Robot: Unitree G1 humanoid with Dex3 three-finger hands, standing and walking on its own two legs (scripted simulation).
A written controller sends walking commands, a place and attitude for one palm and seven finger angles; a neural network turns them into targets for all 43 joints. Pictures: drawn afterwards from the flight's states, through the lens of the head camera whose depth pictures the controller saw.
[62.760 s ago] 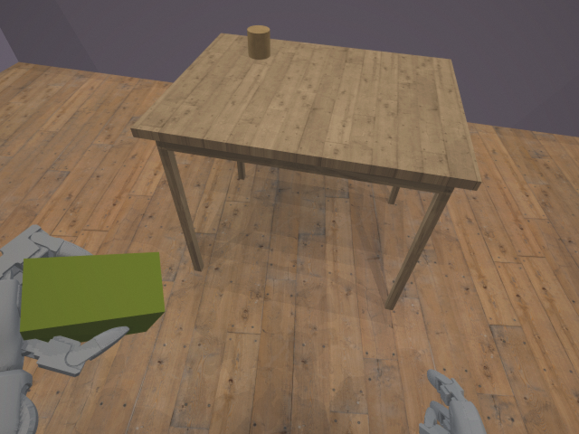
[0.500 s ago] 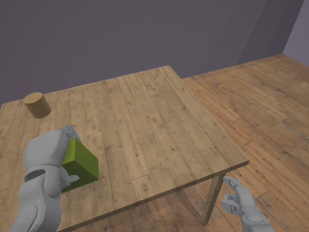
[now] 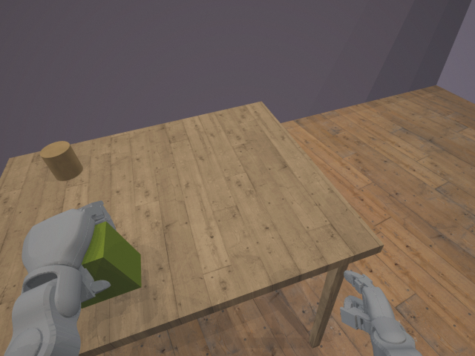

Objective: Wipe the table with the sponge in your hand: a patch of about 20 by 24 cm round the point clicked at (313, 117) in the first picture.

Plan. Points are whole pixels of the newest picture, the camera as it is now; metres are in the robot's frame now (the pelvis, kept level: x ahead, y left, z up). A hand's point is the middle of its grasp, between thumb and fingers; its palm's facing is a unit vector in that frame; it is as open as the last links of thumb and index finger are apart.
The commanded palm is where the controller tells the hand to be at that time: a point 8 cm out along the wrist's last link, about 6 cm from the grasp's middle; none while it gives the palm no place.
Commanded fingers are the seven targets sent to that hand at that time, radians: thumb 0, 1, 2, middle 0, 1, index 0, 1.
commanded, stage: bring the sponge back beside the body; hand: left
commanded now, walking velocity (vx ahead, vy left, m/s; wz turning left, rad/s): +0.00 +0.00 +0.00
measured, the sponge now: (100, 271) +0.20 +0.27 +0.07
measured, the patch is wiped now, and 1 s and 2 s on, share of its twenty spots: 1.00 1.00 1.00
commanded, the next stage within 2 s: step back with the hand held close in 0.66 s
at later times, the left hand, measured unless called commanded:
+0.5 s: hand (77, 263) +0.19 +0.28 +0.11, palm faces +0.12 -0.17 -0.98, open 9.9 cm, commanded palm +0.15 +0.28 +0.18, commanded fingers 0.00 0.10 1.30 -1.20 -1.60 -1.20 -1.60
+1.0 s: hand (93, 244) +0.20 +0.25 +0.15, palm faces +0.35 -0.85 -0.38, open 9.9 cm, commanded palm +0.15 +0.29 +0.17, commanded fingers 0.00 0.10 1.30 -1.20 -1.60 -1.20 -1.60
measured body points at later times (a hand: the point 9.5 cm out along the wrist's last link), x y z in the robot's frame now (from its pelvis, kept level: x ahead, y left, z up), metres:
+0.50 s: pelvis +0.00 +0.00 +0.00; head -0.03 -0.04 +0.45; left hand +0.18 +0.29 +0.17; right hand +0.26 -0.19 -0.07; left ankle -0.02 +0.08 -0.74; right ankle +0.02 -0.08 -0.74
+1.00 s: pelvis +0.00 +0.00 -0.01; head +0.00 +0.01 +0.44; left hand +0.18 +0.29 +0.17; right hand +0.21 -0.21 -0.07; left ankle -0.02 +0.08 -0.74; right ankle +0.02 -0.08 -0.74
